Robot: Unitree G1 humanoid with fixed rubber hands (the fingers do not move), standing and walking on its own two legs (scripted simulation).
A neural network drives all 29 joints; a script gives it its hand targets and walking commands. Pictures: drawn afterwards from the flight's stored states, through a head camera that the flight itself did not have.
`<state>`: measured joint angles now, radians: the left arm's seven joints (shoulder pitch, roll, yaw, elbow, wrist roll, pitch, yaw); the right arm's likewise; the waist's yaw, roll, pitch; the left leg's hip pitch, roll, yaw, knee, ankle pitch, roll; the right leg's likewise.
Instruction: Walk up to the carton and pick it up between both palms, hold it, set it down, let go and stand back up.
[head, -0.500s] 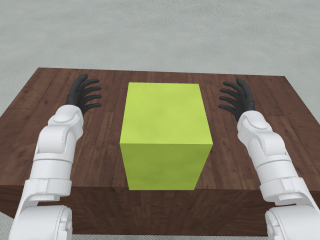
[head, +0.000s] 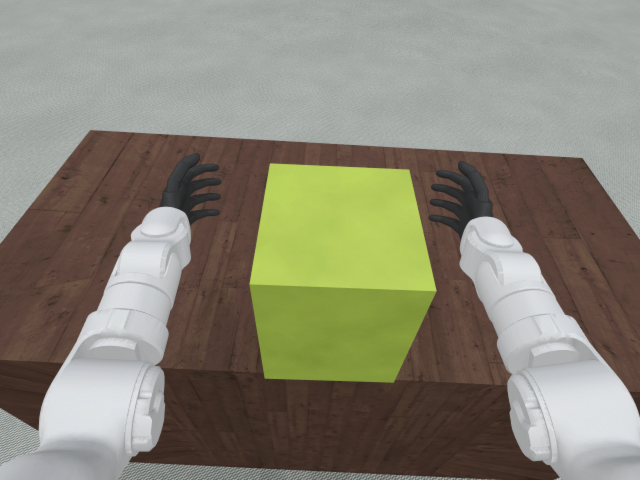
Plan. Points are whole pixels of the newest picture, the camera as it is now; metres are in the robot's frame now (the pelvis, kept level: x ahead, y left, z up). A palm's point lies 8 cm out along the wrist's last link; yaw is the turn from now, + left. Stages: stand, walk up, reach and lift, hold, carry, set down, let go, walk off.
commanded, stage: reach and lift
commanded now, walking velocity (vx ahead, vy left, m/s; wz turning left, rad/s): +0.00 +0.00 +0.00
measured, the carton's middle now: (334, 277) +0.41 +0.00 +0.01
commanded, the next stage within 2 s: none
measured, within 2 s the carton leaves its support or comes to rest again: neither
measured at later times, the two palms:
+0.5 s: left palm (205, 262) +0.41 +0.19 +0.04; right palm (454, 269) +0.41 -0.17 +0.05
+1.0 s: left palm (230, 262) +0.41 +0.15 +0.03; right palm (436, 268) +0.41 -0.14 +0.04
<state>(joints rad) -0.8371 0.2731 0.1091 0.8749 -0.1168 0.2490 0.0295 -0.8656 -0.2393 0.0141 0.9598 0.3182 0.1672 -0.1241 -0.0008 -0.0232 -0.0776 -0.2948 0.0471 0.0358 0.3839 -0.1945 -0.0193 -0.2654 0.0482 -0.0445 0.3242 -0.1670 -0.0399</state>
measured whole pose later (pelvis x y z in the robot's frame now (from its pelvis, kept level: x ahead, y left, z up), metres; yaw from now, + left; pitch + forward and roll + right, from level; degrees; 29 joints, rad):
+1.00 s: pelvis -0.02 +0.00 -0.02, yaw +1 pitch +20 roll +0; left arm -0.93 0.11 0.25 1.32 0.03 -0.33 0.10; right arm -0.91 -0.06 -0.24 1.22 0.02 -0.24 -0.14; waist -0.03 -0.03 -0.21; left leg -0.71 0.04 0.02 0.59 -0.22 -0.02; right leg -0.70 0.03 -0.06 0.57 -0.22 -0.04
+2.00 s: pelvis +0.01 +0.01 +0.00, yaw -1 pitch +8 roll -1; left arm -0.68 -0.07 0.46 0.94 0.38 -0.19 0.04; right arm -0.63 0.12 -0.55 0.93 -0.38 -0.31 -0.06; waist -0.01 -0.04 -0.04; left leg -0.31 0.04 0.05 0.36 -0.19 -0.01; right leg -0.28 0.04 -0.03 0.29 -0.15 -0.03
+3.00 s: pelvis -0.02 +0.00 +0.00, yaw +2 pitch +11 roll -1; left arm -0.69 -0.02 0.41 1.00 0.35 -0.32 0.08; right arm -0.71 0.07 -0.54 1.18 -0.38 -0.55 -0.14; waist -0.01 -0.07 -0.10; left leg -0.39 0.03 0.00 0.31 -0.11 -0.02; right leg -0.34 0.03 -0.08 0.24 -0.09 -0.04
